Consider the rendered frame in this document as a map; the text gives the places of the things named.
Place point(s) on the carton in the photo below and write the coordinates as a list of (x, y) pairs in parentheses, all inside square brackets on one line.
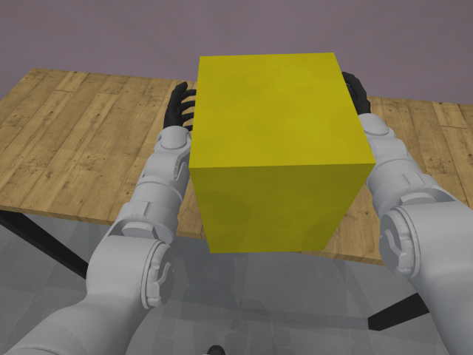
[(278, 153)]

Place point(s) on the right robot forearm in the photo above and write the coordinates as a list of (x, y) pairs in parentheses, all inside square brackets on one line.
[(396, 179)]

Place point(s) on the left robot hand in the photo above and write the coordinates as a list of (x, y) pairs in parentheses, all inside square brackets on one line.
[(173, 115)]

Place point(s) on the left robot forearm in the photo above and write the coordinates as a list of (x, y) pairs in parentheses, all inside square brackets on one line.
[(152, 211)]

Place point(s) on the left robot upper arm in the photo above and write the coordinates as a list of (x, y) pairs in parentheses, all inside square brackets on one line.
[(128, 277)]

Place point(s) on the right robot upper arm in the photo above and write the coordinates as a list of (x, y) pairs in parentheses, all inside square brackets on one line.
[(431, 245)]

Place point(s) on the table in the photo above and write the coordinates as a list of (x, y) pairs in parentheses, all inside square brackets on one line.
[(74, 144)]

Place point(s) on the right robot hand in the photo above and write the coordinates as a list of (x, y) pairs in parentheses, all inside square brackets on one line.
[(357, 93)]

